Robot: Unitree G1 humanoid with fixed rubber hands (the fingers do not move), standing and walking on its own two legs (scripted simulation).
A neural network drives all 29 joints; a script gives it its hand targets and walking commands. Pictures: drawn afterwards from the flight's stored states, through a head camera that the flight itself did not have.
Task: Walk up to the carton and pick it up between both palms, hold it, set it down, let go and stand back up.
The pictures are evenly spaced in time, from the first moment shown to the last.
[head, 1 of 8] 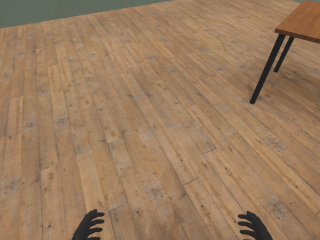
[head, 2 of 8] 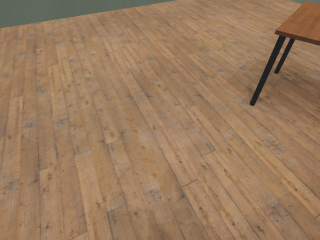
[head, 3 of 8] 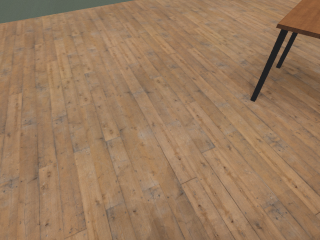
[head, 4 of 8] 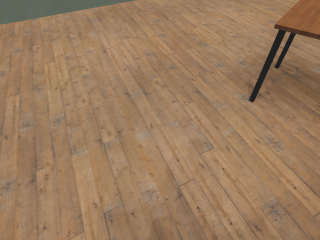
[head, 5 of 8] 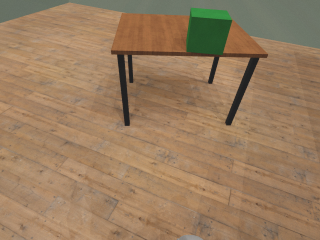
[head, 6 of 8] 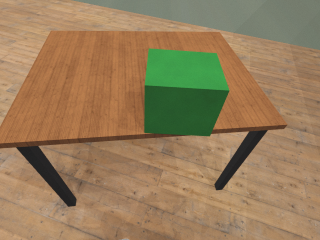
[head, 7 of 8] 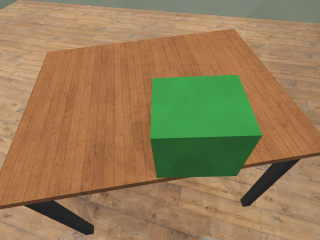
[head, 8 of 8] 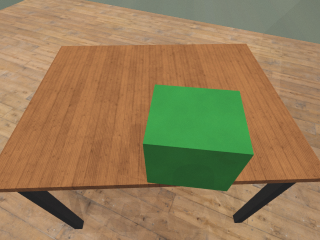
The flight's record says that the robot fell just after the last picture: no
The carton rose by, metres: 0.00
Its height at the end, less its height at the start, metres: +0.00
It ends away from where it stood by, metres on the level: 0.00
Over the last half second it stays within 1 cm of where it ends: yes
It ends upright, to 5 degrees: yes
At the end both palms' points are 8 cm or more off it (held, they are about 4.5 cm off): yes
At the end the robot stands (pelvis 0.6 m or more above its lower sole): yes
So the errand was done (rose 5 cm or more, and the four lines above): no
